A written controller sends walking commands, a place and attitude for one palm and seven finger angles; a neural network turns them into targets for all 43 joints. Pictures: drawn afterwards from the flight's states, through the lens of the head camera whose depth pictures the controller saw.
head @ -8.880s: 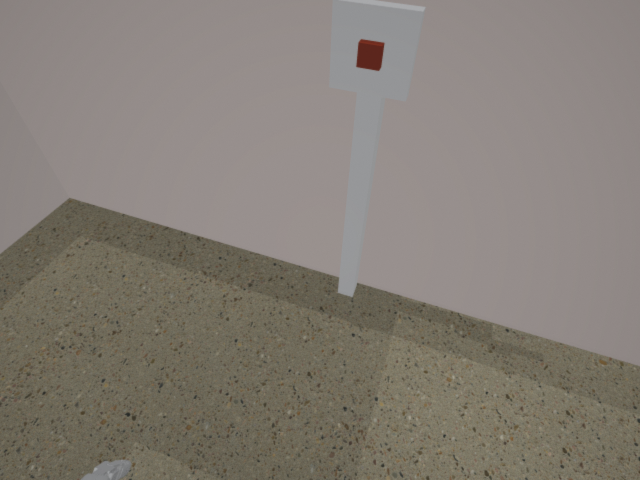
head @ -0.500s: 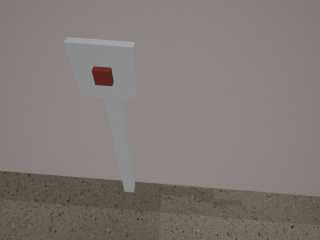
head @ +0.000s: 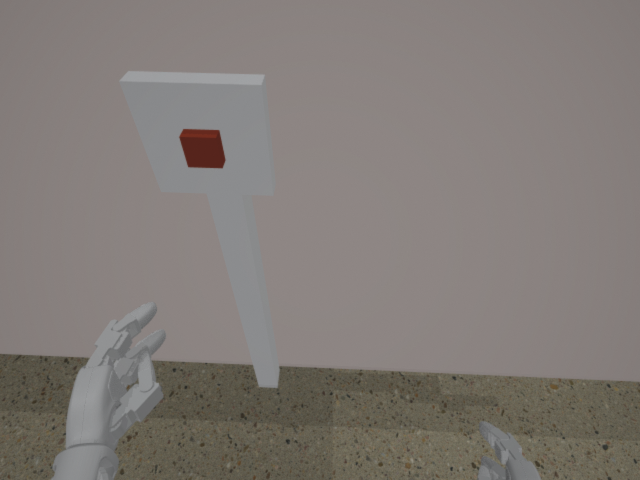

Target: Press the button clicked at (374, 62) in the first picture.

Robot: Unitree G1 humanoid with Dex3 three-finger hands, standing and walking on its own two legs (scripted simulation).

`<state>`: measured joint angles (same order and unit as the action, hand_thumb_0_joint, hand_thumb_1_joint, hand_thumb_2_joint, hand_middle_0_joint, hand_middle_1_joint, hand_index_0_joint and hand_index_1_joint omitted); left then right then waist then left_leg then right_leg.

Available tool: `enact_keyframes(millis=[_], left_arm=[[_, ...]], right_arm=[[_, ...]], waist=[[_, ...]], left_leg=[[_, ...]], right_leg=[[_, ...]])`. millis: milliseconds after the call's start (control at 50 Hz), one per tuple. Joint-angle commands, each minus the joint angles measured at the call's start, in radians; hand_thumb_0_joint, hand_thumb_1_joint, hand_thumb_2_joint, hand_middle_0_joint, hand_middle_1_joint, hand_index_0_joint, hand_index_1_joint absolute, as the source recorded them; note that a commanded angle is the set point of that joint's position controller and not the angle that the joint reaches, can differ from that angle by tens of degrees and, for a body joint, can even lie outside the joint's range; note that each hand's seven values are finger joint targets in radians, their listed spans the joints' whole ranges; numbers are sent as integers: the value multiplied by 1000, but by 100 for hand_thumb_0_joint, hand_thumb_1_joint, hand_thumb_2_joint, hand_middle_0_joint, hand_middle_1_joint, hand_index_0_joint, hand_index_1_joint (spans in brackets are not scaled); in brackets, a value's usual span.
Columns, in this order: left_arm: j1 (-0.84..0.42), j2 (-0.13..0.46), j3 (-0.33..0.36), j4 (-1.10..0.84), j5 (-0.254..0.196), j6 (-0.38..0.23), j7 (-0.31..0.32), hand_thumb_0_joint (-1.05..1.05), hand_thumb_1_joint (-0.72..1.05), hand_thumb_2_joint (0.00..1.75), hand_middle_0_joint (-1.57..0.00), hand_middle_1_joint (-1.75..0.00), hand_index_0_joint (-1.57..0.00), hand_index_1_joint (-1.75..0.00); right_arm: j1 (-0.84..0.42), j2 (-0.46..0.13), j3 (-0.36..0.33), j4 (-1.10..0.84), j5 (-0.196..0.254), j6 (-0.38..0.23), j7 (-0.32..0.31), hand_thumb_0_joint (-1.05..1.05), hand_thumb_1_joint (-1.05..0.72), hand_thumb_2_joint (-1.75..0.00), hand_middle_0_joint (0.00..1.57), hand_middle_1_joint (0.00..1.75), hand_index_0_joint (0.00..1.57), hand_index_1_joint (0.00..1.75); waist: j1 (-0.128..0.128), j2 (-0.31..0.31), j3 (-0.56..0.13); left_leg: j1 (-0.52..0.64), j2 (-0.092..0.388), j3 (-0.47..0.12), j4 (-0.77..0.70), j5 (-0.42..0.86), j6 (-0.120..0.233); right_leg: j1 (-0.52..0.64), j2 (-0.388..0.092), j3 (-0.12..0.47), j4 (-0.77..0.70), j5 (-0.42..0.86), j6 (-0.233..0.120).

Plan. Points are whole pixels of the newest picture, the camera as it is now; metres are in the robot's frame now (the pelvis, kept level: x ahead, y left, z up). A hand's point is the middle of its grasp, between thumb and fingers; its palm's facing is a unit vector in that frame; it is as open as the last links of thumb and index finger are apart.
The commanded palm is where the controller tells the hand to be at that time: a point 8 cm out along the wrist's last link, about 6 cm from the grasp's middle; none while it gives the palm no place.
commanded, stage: raise the hand and make a fist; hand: left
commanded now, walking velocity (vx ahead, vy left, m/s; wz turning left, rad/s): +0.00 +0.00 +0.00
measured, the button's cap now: (204, 147) +0.51 +0.18 +0.17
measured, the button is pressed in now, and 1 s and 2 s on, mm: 0 0 0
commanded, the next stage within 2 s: aim a knuckle at the button in 1.76 s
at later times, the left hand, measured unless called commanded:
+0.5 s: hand (182, 409) +0.20 +0.17 +0.03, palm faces -0.08 -0.99 -0.06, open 3.4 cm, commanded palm +0.16 +0.24 +0.05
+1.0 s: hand (140, 347) +0.23 +0.19 +0.12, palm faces +0.06 -1.00 -0.08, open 3.1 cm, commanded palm +0.20 +0.24 +0.12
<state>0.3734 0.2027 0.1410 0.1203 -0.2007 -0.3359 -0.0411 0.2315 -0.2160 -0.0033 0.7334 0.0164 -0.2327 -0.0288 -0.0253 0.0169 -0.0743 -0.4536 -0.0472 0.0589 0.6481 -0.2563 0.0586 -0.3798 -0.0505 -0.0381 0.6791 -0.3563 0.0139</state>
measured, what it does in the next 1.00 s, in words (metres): stands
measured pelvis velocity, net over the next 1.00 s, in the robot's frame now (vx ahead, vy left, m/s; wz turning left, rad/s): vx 0.03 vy -0.03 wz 0.01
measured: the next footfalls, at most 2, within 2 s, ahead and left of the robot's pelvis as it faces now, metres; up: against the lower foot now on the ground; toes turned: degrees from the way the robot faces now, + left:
none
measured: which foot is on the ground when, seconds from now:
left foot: down 0.00-1.00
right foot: down 0.00-1.00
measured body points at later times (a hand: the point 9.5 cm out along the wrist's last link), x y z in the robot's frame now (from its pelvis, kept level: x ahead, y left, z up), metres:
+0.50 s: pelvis +0.01 -0.04 -0.03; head +0.03 -0.04 +0.42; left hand +0.20 +0.22 +0.04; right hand +0.20 -0.26 -0.10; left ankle +0.05 +0.07 -0.72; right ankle +0.00 -0.14 -0.72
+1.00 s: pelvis +0.03 -0.03 -0.01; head +0.02 -0.03 +0.44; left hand +0.22 +0.25 +0.12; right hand +0.22 -0.25 -0.06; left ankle +0.05 +0.07 -0.72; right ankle +0.00 -0.13 -0.72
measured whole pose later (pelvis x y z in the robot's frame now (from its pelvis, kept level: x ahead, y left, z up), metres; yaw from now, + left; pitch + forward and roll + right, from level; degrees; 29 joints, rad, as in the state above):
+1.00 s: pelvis +0.03 -0.03 -0.01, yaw +1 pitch +3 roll -2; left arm 0.39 0.31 0.28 -0.20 -0.35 -0.16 -0.29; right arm 0.24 -0.24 0.03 0.59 0.06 -0.28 -0.08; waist 0.03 0.04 -0.11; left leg -0.46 0.01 0.01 0.75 -0.35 0.03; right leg -0.34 0.01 -0.08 0.70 -0.42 -0.01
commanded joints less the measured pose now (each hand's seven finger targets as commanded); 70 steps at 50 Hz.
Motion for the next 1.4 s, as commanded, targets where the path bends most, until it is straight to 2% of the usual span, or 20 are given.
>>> enact_keyframes(millis=[0, 60, 120, 140, 220, 240, 300, 400, 440, 500, 600, 660, 740, 840, 880, 1000, 1100, 1160, 1280, 1380], left_arm=[[365, 63, 98, 122, -61, -218, -257, 0, 90, 90, -56, -69, -56, -69], [279, 200, 211, -106, -102, -226, -363, 0, 90, 90, -64, -78, -64, -78], [151, 217, 238, -417, -153, -208, -314, 0, 90, 90, -72, -87, -72, -87], [134, 197, 222, -496, -164, -217, -284, 0, 90, 90, -75, -90, -75, -90], [36, 184, 156, -590, -132, -275, -218, 0, 90, 90, -86, -102, -86, -102], [19, 161, 113, -550, -123, -277, -233, 0, 90, 90, -89, -105, -89, -105], [14, 161, 65, -406, -114, -201, -319, 0, 90, 90, -97, -114, -97, -114], [136, 287, 236, -330, -162, 50, -382, 0, 90, 90, -111, -129, -111, -129], [143, 298, 303, -421, -195, 84, -344, 0, 90, 90, -116, -135, -116, -135], [162, 263, 342, -473, -221, 61, -265, 0, 90, 90, -124, -144, -124, -144], [118, 186, 210, -426, -174, 20, -264, 0, 90, 90, -130, -150, -130, -150], [86, 207, 175, -438, -161, 36, -312, 0, 90, 90, -130, -150, -130, -150], [21, 278, 228, -525, -172, 41, -318, 0, 90, 90, -130, -150, -130, -150], [-13, 274, 272, -531, -182, 45, -244, 0, 90, 90, -130, -150, -130, -150], [-26, 252, 245, -523, -179, 75, -239, 0, 90, 90, -130, -150, -130, -150], [-93, 238, 170, -501, -153, 222, -268, 0, 90, 90, -130, -150, -130, -150], [-230, 327, 247, -580, -147, 256, -243, 0, 90, 90, -130, -150, -130, -150], [-278, 319, 263, -604, -154, 259, -231, 0, 90, 90, -130, -150, -130, -150], [-340, 283, 208, -532, -157, 353, -257, 0, 90, 90, -130, -150, -130, -150], [-333, 304, 236, -504, -152, 444, -260, 0, 90, 90, -130, -150, -130, -150]], right_arm=[[-126, -172, -99, -228, 7, -55, 33, 0, -90, -90, 20, 30, 20, 30], [-162, -172, -95, -335, 19, -61, 33, 0, -90, -90, 20, 30, 20, 30], [-139, -142, -80, -375, 13, -55, 14, 0, -90, -90, 20, 30, 20, 30], [-120, -124, -73, -371, 12, -56, 5, 0, -90, -90, 20, 30, 20, 30], [-69, -123, -64, -310, 5, -65, -27, 0, -90, -90, 20, 30, 20, 30], [-65, -130, -57, -300, 7, -69, -31, 0, -90, -90, 20, 30, 20, 30], [-67, -152, -45, -291, 26, -79, -41, 0, -90, -90, 20, 30, 20, 30], [-91, -143, -45, -340, 53, -65, -67, 0, -90, -90, 20, 30, 20, 30], [-100, -118, -40, -357, 48, -54, -69, 0, -90, -90, 20, 30, 20, 30], [-108, -91, -35, -347, 40, -49, -67, 0, -90, -90, 20, 30, 20, 30], [-70, -119, -36, -317, 36, -63, -49, 0, -90, -90, 20, 30, 20, 30], [-51, -142, -39, -317, 45, -85, -53, 0, -90, -90, 20, 30, 20, 30], [-59, -148, -33, -317, 47, -109, -67, 0, -90, -90, 20, 30, 20, 30], [-76, -138, -19, -300, 47, -114, -68, 0, -90, -90, 20, 30, 20, 30], [-81, -139, -14, -299, 52, -115, -66, 0, -90, -90, 20, 30, 20, 30], [-91, -153, 0, -311, 57, -109, -63, 0, -90, -90, 20, 30, 20, 30], [-104, -152, 17, -311, 47, -103, -71, 0, -90, -90, 20, 30, 20, 30], [-115, -141, 24, -307, 47, -102, -69, 0, -90, -90, 20, 30, 20, 30], [-136, -148, 29, -290, 59, -94, -71, 0, -90, -90, 20, 30, 20, 30], [-150, -148, 30, -302, 60, -76, -75, 0, -90, -90, 20, 30, 20, 30]], waist=[[86, -223, 2], [109, 26, -176], [97, 165, -273], [76, 181, -278], [-8, 133, -181], [-38, 113, -130], [-64, 74, -39], [48, 7, -208], [72, -1, -261], [91, -41, -225], [29, -2, -86], [16, 8, -118], [34, 20, -184], [53, 47, -129], [51, 81, -108], [47, 38, -58], [57, 22, -75], [62, 71, -109], [58, 75, -61], [71, 9, -55]], left_leg=[[-139, 47, -84, 92, -35, -83], [-123, 42, -66, 145, -27, -68], [-68, 61, -98, 153, -70, -52], [-42, 66, -106, 161, -59, -46], [-79, 75, -123, 226, -38, -27], [-105, 73, -127, 241, -66, -22], [-165, 71, -136, 243, -148, -16], [-118, 56, -104, 207, -18, -16], [-74, 59, -99, 185, 58, -20], [-53, 62, -106, 149, 127, -30], [-31, 60, -96, 126, 117, -27], [6, 59, -96, 109, 94, -21], [74, 60, -96, 72, 108, -15], [118, 66, -102, 13, 94, -25], [140, 67, -105, -9, 87, -29], [159, 69, -111, -54, 92, -23], [213, 72, -125, -93, 97, -21], [267, 70, -122, -108, 135, -28], [282, 66, -123, -138, 113, -29], [284, 62, -119, -157, 120, -25]], right_leg=[[-246, 68, -63, 81, -45, -52], [-229, 61, -32, 154, -13, -54], [-243, 73, -10, 164, -37, -47], [-251, 76, -9, 156, -29, -48], [-350, 87, 1, 150, -34, -46], [-376, 86, 4, 141, -55, -42], [-383, 80, 34, 85, -130, -34], [-139, 39, 106, -7, -39, -12], [-61, 25, 92, 2, 112, 6], [-19, 40, 48, 22, 271, 7], [-108, 45, 33, -1, 283, 13], [-107, 41, 46, -35, 228, 12], [-57, 44, 34, -55, 195, -2], [-49, 63, -20, -63, 147, -22], [-50, 64, -32, -72, 144, -25], [-5, 64, -31, -125, 175, -22], [31, 66, -38, -151, 153, -27], [53, 65, -45, -154, 180, -30], [65, 61, -39, -195, 183, -28], [89, 57, -37, -220, 191, -25]])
